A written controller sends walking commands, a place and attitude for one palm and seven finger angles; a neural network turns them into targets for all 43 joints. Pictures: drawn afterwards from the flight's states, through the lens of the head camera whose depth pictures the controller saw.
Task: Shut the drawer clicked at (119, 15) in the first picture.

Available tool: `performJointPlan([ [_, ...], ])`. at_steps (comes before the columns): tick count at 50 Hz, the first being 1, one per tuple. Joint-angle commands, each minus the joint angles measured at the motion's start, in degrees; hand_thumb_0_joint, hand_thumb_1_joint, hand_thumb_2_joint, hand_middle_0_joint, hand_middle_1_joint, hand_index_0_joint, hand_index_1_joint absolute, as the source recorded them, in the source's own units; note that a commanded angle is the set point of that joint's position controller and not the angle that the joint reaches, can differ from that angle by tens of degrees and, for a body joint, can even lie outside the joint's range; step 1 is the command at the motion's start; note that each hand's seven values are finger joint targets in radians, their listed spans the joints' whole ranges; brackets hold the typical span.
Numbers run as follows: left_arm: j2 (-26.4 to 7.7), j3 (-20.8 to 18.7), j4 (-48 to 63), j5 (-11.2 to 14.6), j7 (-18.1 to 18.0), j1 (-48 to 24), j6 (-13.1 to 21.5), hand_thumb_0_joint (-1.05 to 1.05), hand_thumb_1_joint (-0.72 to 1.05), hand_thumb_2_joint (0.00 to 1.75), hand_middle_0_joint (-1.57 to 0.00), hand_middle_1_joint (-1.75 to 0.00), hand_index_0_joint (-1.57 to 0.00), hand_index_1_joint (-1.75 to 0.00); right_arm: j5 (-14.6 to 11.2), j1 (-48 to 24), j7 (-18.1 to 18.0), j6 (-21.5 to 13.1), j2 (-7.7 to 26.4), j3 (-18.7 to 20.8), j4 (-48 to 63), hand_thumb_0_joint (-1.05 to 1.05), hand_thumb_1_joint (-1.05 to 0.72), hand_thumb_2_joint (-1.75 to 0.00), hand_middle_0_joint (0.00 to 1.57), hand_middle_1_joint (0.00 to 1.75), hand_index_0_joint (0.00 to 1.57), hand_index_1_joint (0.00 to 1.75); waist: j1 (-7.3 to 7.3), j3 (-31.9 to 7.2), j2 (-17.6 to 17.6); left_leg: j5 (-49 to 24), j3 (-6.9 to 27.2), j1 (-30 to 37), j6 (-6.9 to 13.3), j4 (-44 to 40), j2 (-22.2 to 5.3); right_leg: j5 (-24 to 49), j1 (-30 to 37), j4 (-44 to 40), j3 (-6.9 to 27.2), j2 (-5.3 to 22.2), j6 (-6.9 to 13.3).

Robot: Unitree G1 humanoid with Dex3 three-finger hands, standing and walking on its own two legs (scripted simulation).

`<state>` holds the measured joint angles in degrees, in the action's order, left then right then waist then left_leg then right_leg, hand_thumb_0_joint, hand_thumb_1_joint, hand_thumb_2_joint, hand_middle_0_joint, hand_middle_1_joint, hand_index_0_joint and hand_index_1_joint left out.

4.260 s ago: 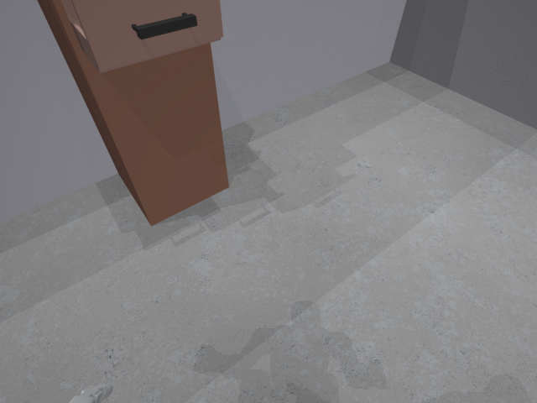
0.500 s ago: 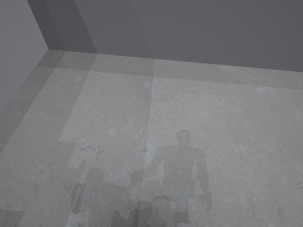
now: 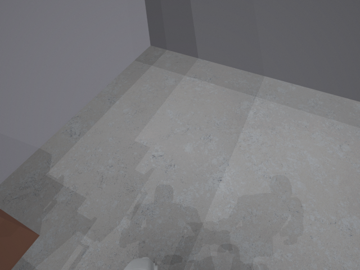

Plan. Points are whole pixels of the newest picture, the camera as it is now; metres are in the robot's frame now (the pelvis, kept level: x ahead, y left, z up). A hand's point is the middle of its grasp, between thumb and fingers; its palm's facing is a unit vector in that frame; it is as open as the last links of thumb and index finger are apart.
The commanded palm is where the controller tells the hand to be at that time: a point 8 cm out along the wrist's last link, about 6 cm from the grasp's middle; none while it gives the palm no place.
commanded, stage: turn to face it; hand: left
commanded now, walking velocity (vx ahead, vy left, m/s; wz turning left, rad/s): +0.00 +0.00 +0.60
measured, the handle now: out of the picture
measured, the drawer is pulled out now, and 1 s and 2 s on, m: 0.15 0.15 0.15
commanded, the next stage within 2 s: take the last steps up to it in 1.74 s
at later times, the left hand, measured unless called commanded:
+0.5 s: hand out of the picture +0.04 +0.26 -0.15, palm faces +0.28 -0.92 -0.27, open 7.4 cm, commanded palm none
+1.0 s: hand out of the picture -0.10 +0.22 -0.18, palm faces +0.59 -0.78 -0.24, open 7.4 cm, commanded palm none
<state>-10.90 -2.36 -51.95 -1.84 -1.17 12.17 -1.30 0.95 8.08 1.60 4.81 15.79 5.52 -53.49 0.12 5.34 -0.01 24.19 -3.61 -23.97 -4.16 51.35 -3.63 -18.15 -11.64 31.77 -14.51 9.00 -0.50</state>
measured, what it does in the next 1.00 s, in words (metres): steps on the spot, turning left: left foot, then right foot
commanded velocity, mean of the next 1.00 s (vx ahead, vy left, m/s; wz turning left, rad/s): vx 0.00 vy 0.00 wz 0.60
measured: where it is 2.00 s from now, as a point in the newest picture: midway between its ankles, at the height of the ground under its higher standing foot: outside the picture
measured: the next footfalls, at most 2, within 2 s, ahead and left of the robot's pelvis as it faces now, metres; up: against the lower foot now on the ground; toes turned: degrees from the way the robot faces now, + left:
left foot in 0.10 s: +0.04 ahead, +0.14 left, +0.00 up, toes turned +10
right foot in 0.60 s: +0.06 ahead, -0.10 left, +0.00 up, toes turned +18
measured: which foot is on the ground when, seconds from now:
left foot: up 0.00-0.08, down 0.10-0.60, up 0.62-1.00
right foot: down 0.00-0.10, up 0.12-0.58, down 0.60-1.00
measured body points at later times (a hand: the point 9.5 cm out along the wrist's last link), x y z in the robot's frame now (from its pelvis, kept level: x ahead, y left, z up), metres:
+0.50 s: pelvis -0.01 +0.03 +0.00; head +0.02 +0.04 +0.45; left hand +0.03 +0.31 -0.13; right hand +0.12 -0.20 -0.14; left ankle +0.00 +0.13 -0.74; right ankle +0.02 -0.13 -0.69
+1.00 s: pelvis -0.04 +0.02 -0.01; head -0.01 +0.05 +0.44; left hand -0.13 +0.26 -0.16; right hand +0.19 -0.16 -0.14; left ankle -0.10 +0.12 -0.73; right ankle +0.03 -0.11 -0.74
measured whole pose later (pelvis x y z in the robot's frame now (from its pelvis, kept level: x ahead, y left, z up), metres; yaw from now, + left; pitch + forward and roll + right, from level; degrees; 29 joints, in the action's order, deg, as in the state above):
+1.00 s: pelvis -0.04 +0.02 -0.01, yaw +36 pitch -1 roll +0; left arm -12.9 -2.9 -50.9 -1.7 -0.7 12.9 -2.0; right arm 0.7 9.6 2.1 4.1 15.2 4.9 -53.0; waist 0.2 5.7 -1.5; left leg 20.5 -4.7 -17.9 -3.2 38.7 -2.4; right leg -20.1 -12.7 35.6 -14.9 11.3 -3.6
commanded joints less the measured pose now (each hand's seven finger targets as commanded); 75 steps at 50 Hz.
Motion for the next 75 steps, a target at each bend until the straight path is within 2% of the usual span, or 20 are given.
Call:
performJointPlan([
  [1,-14.5,-3.9,3.0,0.0,-0.5,2.1,0.8,0.0,0.9,0.9,-0.2,-0.3,-0.2,-0.3,-0.3,-1.8,0.1,-2.5,2.0,-0.6,5.9,0.0,-0.9,-0.9,0.2,0.3,0.2,0.3,-1.69,-7.4,-13.7,-1.5,-4.1,2.4,1.0,-12.0,1.7,29.5,7.0,-4.5,7.4,12.7,5.8],
  [3,-14.0,-3.9,3.1,0.6,-0.2,2.1,0.4,0.0,0.9,0.9,-0.2,-0.3,-0.2,-0.3,0.0,2.9,0.0,-3.2,4.8,0.1,5.2,0.0,-0.9,-0.9,0.2,0.3,0.2,0.3,0.99,-10.9,-7.9,-13.2,-3.5,14.2,2.0,-25.4,1.8,25.5,2.6,5.5,3.8,10.9,1.8],
  [4,-11.7,-3.7,4.4,1.1,0.1,2.7,0.2,0.0,0.9,0.9,-0.2,-0.3,-0.2,-0.3,0.3,6.7,-0.3,-3.9,10.9,1.6,4.6,0.0,-0.9,-0.9,0.2,0.3,0.2,0.3,3.33,-14.6,5.4,-25.8,9.2,26.1,6.3,-29.2,-8.1,11.0,-9.5,17.9,1.9,6.1,-2.0],
  [5,-7.9,-2.3,7.2,1.2,0.5,-0.4,0.1,0.0,0.9,0.9,-0.2,-0.3,-0.2,-0.3,-0.1,10.3,-0.8,-4.1,16.5,2.9,4.2,0.0,-0.9,-0.9,0.2,0.3,0.2,0.3,5.54,-14.5,20.0,-50.1,26.0,29.5,14.2,-29.8,-21.2,-20.9,-23.2,29.6,4.7,-1.1,-5.7],
  [6,-9.5,-2.5,7.5,0.7,0.1,-2.2,-0.6,0.0,0.9,0.9,-0.2,-0.3,-0.2,-0.3,-0.3,11.6,-0.9,-3.6,16.0,2.6,2.8,0.0,-0.9,-0.9,0.2,0.3,0.2,0.3,5.45,-14.6,12.9,-49.9,21.7,27.5,17.1,-28.4,-22.7,-20.0,-23.3,34.3,10.5,-0.1,-4.5],
  [12,-9.6,-3.4,3.4,0.6,1.0,0.5,-0.8,0.0,0.9,0.9,-0.2,-0.3,-0.2,-0.3,0.0,-0.2,-2.0,-4.4,9.4,0.4,6.2,0.0,-0.9,-0.9,0.2,0.3,0.2,0.3,0.16,-7.2,8.7,-31.7,12.9,15.0,11.3,-32.0,-8.9,-2.9,-19.8,34.9,13.2,-1.8,-5.3],
  [22,-8.4,-2.9,6.5,1.1,0.1,-5.0,-0.6,0.0,0.9,0.9,-0.2,-0.3,-0.2,-0.3,0.4,4.4,-1.8,-3.6,9.6,1.4,5.0,0.0,-0.9,-0.9,0.2,0.3,0.2,0.3,2.43,-7.0,8.6,-23.2,24.8,14.6,14.5,-32.6,-9.0,-7.0,-15.8,18.4,14.9,-5.2,-5.1],
  [27,-8.4,-2.8,6.0,1.8,-0.4,0.9,0.4,0.0,0.9,0.9,-0.2,-0.3,-0.2,-0.3,0.2,1.8,-1.6,-3.2,9.0,1.8,5.7,0.0,-0.9,-0.9,0.2,0.3,0.2,0.3,-0.64,-9.9,8.2,-27.6,26.3,7.5,11.7,-26.8,-5.2,0.6,0.4,-1.8,13.9,-8.1,-3.6],
  [28,-9.5,-3.3,5.6,1.7,-0.7,3.1,0.8,0.0,0.9,0.9,-0.2,-0.3,-0.2,-0.3,-0.2,1.6,-1.4,-3.2,7.4,1.7,6.0,0.0,-0.9,-0.9,0.2,0.3,0.2,0.3,-1.92,-11.0,5.0,-21.4,24.9,2.1,9.0,-24.0,-2.5,4.9,8.0,-10.4,15.4,-5.7,-2.9],
  [30,-17.6,-4.4,6.6,0.4,-1.2,2.8,1.1,0.0,0.9,0.9,-0.2,-0.3,-0.2,-0.3,-0.2,2.0,-1.2,-3.2,3.0,1.1,8.0,0.0,-0.9,-0.9,0.2,0.3,0.2,0.3,-2.61,-9.1,-18.7,8.4,7.2,-13.9,1.4,0.5,8.8,4.3,11.0,-19.2,37.7,19.6,7.2],
  [31,-15.9,-3.7,7.5,0.7,-1.3,0.3,0.9,0.0,0.9,0.9,-0.2,-0.3,-0.2,-0.3,0.4,1.7,-1.0,-2.8,5.5,1.6,7.5,0.0,-0.9,-0.9,0.2,0.3,0.2,0.3,-1.64,-7.5,-11.4,7.1,9.3,-11.0,2.1,9.6,5.6,5.1,3.6,-18.3,33.0,19.0,9.1],
  [35,-9.8,-2.2,8.3,0.8,-0.9,-6.3,1.6,0.0,0.9,0.9,-0.2,-0.3,-0.2,-0.3,0.5,5.2,0.2,-1.4,3.6,1.4,3.7,0.0,-0.9,-0.9,0.2,0.3,0.2,0.3,2.2,-2.0,-9.7,-3.7,5.3,-9.9,0.3,19.3,2.5,12.4,-0.9,-14.7,16.4,8.7,5.5],
  [46,-14.7,-3.8,4.6,-0.1,-0.6,2.6,0.8,0.0,0.9,0.9,-0.2,-0.3,-0.2,-0.3,-0.3,-2.0,0.4,-2.2,2.1,-0.3,5.7,0.0,-0.9,-0.9,0.2,0.3,0.2,0.3,-2.79,-5.9,-14.4,1.3,-2.6,-0.3,0.4,-7.4,2.0,27.9,7.2,-7.3,9.6,12.3,6.6],
  [49,-14.5,-4.1,4.4,0.6,-0.3,1.3,0.3,0.0,0.9,0.9,-0.2,-0.3,-0.2,-0.3,-0.2,4.2,0.1,-3.2,4.4,0.2,4.5,0.0,-0.9,-0.9,0.2,0.3,0.2,0.3,0.96,-9.7,-8.7,-11.7,-2.8,11.8,1.6,-24.7,2.4,25.4,3.8,4.0,4.5,10.8,1.8],
  [50,-12.4,-3.7,5.3,1.1,0.0,2.1,0.0,0.0,0.9,0.9,-0.2,-0.3,-0.2,-0.3,0.1,7.8,-0.1,-3.9,9.2,1.4,3.8,0.0,-0.9,-0.9,0.2,0.3,0.2,0.3,2.93,-13.0,2.7,-23.7,6.8,23.1,4.7,-29.0,-4.4,14.6,-6.3,15.3,2.8,6.9,-1.6],
  [51,-8.0,-2.5,8.0,1.3,0.5,-0.2,0.0,0.0,0.9,0.9,-0.2,-0.3,-0.2,-0.3,0.0,11.5,-0.6,-4.3,15.5,3.0,3.4,0.0,-0.9,-0.9,0.2,0.3,0.2,0.3,5.17,-13.6,20.0,-49.7,26.3,29.6,12.5,-29.6,-19.6,-19.9,-22.8,27.9,4.4,-0.8,-5.7],
  [52,-9.2,-2.1,8.9,0.8,0.0,-3.9,-0.7,0.0,0.9,0.9,-0.2,-0.3,-0.2,-0.3,-0.4,14.8,-0.9,-3.8,15.8,2.8,1.8,0.0,-0.9,-0.9,0.2,0.3,0.2,0.3,6.12,-14.2,13.6,-55.0,23.6,28.4,15.8,-27.7,-21.4,-20.5,-22.7,33.0,10.6,-0.5,-4.7],
  [58,-9.3,-3.0,4.4,0.9,0.7,-2.0,-0.7,0.0,0.9,0.9,-0.2,-0.3,-0.2,-0.3,0.2,2.4,-2.3,-4.6,9.1,0.4,5.1,0.0,-0.9,-0.9,0.2,0.3,0.2,0.3,1.04,-7.7,8.2,-38.2,14.7,17.1,12.1,-30.7,-9.2,-4.8,-19.7,34.7,13.6,-1.8,-5.3],
  [69,-8.8,-2.7,7.0,1.1,-0.1,-6.8,-0.6,0.0,0.9,0.9,-0.2,-0.3,-0.2,-0.3,0.4,6.2,-2.1,-3.9,9.2,1.0,4.2,0.0,-0.9,-0.9,0.2,0.3,0.2,0.3,2.69,-7.4,8.4,-28.1,25.9,17.5,14.7,-32.2,-8.6,-6.5,-17.7,21.6,15.7,-4.8,-5.3],
  [75,-7.8,-2.3,6.3,1.7,-0.6,-1.8,-0.1,0.0,0.9,0.9,-0.2,-0.3,-0.2,-0.3,0.6,3.9,-1.8,-3.2,8.6,1.2,4.7,0.0,-0.9,-0.9,0.2,0.3,0.2,0.3,0.4,-8.4,8.3,-27.5,28.4,10.0,13.2,-29.9,-5.7,-3.5,-4.2,5.3,14.5,-8.4,-3.3],
])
